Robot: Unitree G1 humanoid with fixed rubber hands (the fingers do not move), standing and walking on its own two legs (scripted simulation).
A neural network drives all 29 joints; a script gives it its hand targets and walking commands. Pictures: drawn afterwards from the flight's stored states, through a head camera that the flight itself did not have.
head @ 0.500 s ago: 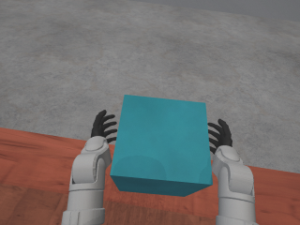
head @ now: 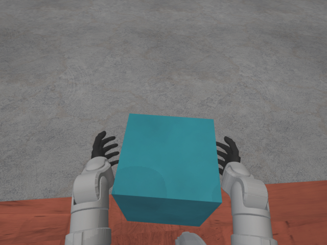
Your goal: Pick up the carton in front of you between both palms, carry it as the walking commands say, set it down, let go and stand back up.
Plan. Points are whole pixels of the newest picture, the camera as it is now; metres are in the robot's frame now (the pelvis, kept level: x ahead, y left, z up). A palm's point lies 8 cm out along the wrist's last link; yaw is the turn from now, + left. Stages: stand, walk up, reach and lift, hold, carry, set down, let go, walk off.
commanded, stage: carry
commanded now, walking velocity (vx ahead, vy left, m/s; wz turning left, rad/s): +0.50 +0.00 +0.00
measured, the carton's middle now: (166, 174) +0.32 -0.03 -0.02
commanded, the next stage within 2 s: none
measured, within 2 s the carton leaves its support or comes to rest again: neither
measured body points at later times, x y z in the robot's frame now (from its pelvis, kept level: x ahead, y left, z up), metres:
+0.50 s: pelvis +0.40 -0.01 -0.14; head +0.43 -0.02 +0.31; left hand +0.72 +0.16 -0.08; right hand +0.73 -0.16 -0.11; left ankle +0.57 +0.11 -0.84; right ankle +0.27 -0.06 -0.82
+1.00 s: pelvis +0.84 -0.03 -0.31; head +0.85 -0.03 +0.14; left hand +1.17 +0.12 -0.23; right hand +1.16 -0.19 -0.23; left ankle +0.62 +0.07 -0.90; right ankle +0.95 -0.11 -1.05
